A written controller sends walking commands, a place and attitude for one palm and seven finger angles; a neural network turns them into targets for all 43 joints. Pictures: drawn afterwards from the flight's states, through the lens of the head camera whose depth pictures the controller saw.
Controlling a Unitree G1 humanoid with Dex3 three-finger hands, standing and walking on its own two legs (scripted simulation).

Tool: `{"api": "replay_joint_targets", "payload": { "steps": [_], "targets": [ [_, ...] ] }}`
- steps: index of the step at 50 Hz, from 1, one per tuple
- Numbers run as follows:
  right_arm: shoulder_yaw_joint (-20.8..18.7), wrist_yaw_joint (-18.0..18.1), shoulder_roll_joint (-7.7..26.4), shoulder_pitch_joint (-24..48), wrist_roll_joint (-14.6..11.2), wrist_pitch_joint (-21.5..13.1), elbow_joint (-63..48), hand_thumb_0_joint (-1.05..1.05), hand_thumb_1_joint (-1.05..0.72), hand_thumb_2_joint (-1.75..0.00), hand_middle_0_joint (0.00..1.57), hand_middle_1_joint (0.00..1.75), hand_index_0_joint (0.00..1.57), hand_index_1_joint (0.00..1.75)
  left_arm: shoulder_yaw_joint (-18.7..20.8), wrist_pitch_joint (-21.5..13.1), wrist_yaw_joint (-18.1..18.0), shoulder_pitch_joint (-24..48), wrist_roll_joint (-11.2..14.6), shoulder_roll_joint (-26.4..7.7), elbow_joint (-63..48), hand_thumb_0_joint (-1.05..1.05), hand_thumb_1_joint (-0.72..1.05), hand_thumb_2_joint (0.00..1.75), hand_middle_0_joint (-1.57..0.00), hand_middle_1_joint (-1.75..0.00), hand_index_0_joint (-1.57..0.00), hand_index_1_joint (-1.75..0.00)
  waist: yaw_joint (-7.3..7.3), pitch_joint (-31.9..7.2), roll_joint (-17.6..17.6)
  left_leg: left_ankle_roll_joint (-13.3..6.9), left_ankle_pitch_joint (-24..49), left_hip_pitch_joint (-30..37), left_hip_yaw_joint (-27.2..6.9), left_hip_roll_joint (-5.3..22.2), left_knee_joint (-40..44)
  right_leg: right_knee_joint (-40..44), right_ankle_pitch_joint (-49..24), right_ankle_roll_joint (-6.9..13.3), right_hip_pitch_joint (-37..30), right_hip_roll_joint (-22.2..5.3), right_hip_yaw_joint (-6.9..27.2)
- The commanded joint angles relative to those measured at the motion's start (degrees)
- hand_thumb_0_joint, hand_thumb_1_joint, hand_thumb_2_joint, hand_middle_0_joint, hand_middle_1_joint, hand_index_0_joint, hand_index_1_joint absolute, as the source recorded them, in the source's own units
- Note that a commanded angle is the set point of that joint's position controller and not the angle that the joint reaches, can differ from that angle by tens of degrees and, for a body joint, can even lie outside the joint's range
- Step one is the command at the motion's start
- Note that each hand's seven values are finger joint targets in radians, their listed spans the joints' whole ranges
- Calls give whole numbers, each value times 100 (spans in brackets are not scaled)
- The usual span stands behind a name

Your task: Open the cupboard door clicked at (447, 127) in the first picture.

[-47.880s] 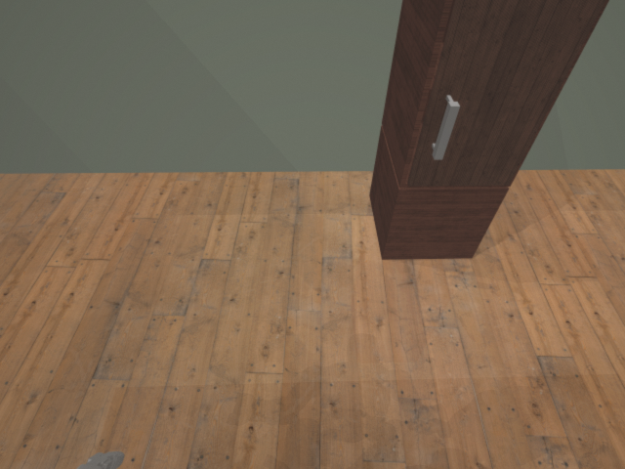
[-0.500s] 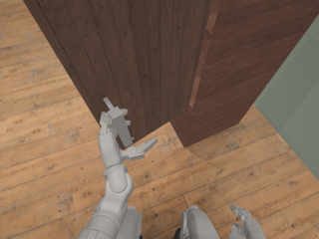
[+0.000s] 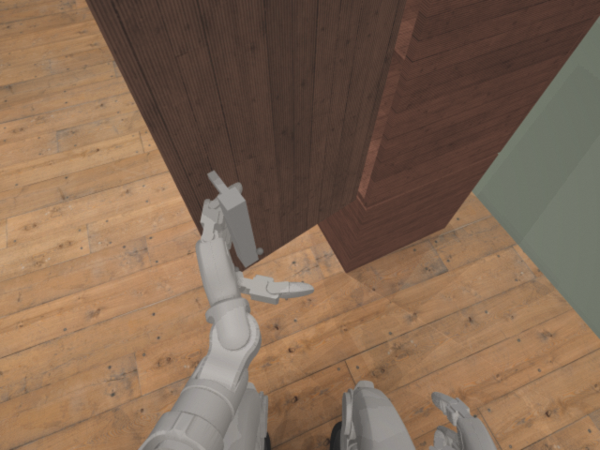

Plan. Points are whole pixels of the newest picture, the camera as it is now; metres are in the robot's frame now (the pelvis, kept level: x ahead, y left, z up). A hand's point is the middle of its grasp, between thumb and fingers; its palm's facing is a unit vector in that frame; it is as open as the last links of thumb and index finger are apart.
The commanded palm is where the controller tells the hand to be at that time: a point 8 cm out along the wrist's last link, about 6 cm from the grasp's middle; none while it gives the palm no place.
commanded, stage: slide the hand sideways off the handle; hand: left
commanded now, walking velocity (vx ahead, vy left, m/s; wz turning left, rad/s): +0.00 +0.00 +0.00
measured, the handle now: (233, 221) +0.42 +0.11 +0.01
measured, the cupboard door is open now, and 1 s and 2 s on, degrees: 100 100 100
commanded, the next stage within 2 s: draw the hand back to the body in 1.18 s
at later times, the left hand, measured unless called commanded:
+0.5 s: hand (240, 283) +0.32 +0.09 +0.02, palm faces -0.13 -0.99 +0.01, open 16.4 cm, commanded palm +0.29 +0.15 +0.01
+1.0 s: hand (197, 322) +0.27 +0.14 +0.01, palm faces -0.11 -0.99 -0.02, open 16.3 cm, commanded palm +0.25 +0.20 +0.01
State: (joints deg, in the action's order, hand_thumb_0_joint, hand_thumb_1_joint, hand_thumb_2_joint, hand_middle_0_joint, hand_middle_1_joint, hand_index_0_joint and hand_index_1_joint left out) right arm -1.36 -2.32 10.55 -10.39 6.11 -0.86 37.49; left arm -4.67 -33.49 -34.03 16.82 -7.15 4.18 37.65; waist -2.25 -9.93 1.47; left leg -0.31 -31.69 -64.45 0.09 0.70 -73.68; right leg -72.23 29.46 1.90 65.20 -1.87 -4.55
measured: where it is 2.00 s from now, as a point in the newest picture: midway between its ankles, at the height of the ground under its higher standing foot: outside the picture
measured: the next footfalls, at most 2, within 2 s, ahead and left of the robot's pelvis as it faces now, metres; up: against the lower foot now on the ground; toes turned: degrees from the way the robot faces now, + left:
none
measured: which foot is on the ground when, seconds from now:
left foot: down 0.00-1.00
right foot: down 0.00-1.00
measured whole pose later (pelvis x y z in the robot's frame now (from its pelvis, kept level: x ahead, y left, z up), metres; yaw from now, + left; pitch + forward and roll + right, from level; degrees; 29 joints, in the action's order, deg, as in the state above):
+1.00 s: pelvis +0.01 +0.01 -0.02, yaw +0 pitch +22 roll -2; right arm 0.1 0.7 12.7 -9.4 -0.1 -1.5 26.9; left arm -0.6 -24.8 9.5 -11.3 8.7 -10.0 5.0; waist 0.2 -10.5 1.3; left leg -0.8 -36.0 -66.5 -1.0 0.5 -80.1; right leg -77.7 33.5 1.5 66.5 -2.0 -5.3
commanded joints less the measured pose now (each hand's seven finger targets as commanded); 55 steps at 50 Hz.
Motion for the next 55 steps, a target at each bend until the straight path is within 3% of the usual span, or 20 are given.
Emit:
{"api": "replay_joint_targets", "payload": {
  "steps": [1,2,3,5,7,9,11,15,16,19,25,26,28,29,33,36,39,44,48,55],
  "targets": [
    [-281,54,874,-421,-75,-138,-677,0,-90,-90,20,30,20,30,-732,-612,1578,1810,-634,-654,-1500,0,-50,30,-15,-30,-15,-30,-471,-2395,-359,-92,1080,1105,-111,-197,709,894,-1507,64,-1618,70,343],
    [-278,72,869,-328,-118,-132,-730,0,-90,-90,20,30,20,30,-863,-692,2042,1772,-523,-640,-1628,0,-50,30,-15,-30,-15,-30,-397,-2552,-110,-77,1057,1204,-99,-209,696,845,-1553,65,-1621,65,379],
    [-266,94,877,-333,-199,-122,-771,0,-90,-90,20,30,20,30,-951,-690,2483,1769,-359,-639,-1627,0,-50,30,-15,-30,-15,-30,-446,-2382,-146,-78,1010,1284,-155,-197,724,855,-1468,76,-1491,82,345],
    [-230,123,935,-301,-381,-154,-943,0,-90,-90,20,30,20,30,-1084,-486,3311,1691,311,-458,-1698,0,-50,30,-15,-30,-15,-30,-456,-2231,-44,-75,872,1450,-221,-197,858,978,-1197,84,-1420,106,305],
    [-180,155,955,-215,-547,-171,-1076,0,-90,-90,20,30,20,30,-1093,-163,3693,1423,1034,-104,-1750,0,-50,30,-15,-30,-15,-30,-421,-2010,-80,-56,926,1661,-334,-161,1031,1030,-1000,81,-1208,154,184],
    [-188,171,1009,-211,-622,-151,-1172,0,-90,-90,20,30,20,30,-779,89,3742,1014,1378,-189,-1763,0,-50,30,-15,-30,-15,-30,-288,-1903,-299,-44,898,1589,-364,-158,1121,1036,-878,60,-1236,166,125],
    [-193,157,1020,-231,-597,-163,-1272,0,-90,-90,20,30,20,30,-537,141,3618,744,1345,-406,-2027,0,-50,30,-15,-30,-15,-30,-97,-2077,-133,-23,1208,1605,-383,-181,1103,840,-1026,88,-1248,153,77],
    [-232,34,984,-224,-533,-113,-1402,0,-90,-90,20,30,20,30,-471,71,3402,30,1079,-520,-2328,0,-50,30,-15,-30,-15,-30,-34,-2036,-432,-12,1363,1481,-326,-155,955,738,-1140,65,-1211,153,107],
    [-225,29,1006,-225,-515,-97,-1466,0,-90,-90,20,30,20,30,-257,43,3365,-192,1001,-785,-2390,0,-50,30,-15,-30,-15,-30,91,-2053,-392,-13,1419,1353,-323,-171,952,676,-1179,102,-1332,166,128],
    [-232,-25,961,-149,-513,-60,-1606,0,-90,-90,20,30,20,30,-253,42,3381,-790,957,-763,-2726,0,-50,30,-15,-30,-15,-30,187,-2121,-280,19,1626,1440,-256,-153,906,597,-1387,104,-1375,173,154],
    [-234,4,927,-102,-533,11,-1753,0,-90,-90,20,30,20,30,-310,198,3448,-1185,920,-871,-3462,0,-50,30,-15,-30,-15,-30,87,-2024,-253,15,1758,1428,-274,-146,799,534,-1551,66,-1340,170,168],
    [-229,38,931,-105,-534,0,-1769,0,-90,-90,20,30,20,30,-133,195,3448,-1249,947,-1067,-3618,0,-50,30,-15,-30,-15,-30,124,-2061,-260,9,1806,1377,-297,-155,767,494,-1577,75,-1380,181,186],
    [-221,74,908,-83,-534,-14,-1776,0,-90,-90,20,30,20,30,-64,196,3501,-1667,991,-1095,-3732,0,-50,30,-15,-30,-15,-30,177,-2057,-255,27,1875,1407,-285,-156,758,476,-1664,73,-1426,178,178],
    [-209,87,898,-42,-536,-33,-1787,0,-90,-90,20,30,20,30,-221,198,3554,-1572,1007,-984,-3889,0,-50,30,-15,-30,-15,-30,100,-2033,-213,16,1848,1405,-294,-157,724,474,-1647,56,-1363,173,171],
    [-200,190,901,-6,-539,-126,-1738,0,-90,-90,20,30,20,30,-18,178,3715,-1631,1167,-1204,-4168,0,-50,30,-15,-30,-15,-30,60,-2087,-264,-6,1730,1311,-323,-180,595,449,-1596,43,-1335,185,187],
    [-194,242,900,29,-546,-218,-1753,0,-90,-90,20,30,20,30,89,172,3875,-1854,1278,-1317,-4416,0,-50,30,-15,-30,-15,-30,124,-2178,-17,2,1864,1346,-352,-195,566,375,-1605,62,-1294,187,170],
    [-183,268,921,63,-563,-255,-1751,0,-90,-90,20,30,20,30,117,282,4042,-2007,1358,-1341,-4346,0,-50,30,-15,-30,-15,-30,78,-2009,-133,-8,1608,1221,-335,-199,531,426,-1455,36,-1225,189,170],
    [-163,331,954,72,-608,-287,-1838,0,-90,-90,20,30,20,30,555,503,4267,-2374,1544,-1689,-4310,0,-50,30,-15,-30,-15,-30,166,-1925,-267,-40,1339,899,-279,-225,509,499,-1308,31,-1450,200,224],
    [-151,374,944,87,-617,-367,-1876,0,-90,-90,20,30,20,30,713,481,4403,-2498,1703,-1788,-4588,0,-50,30,-15,-30,-15,-30,218,-2047,-80,-48,1382,913,-246,-234,461,493,-1321,39,-1521,203,275],
    [-162,419,998,91,-654,-509,-1874,0,-90,-90,20,30,20,30,1042,429,4696,-2877,1939,-2054,-4551,0,-50,30,-15,-30,-15,-30,165,-1751,-205,-67,967,554,-210,-215,350,624,-824,11,-1412,215,388]
  ]
}}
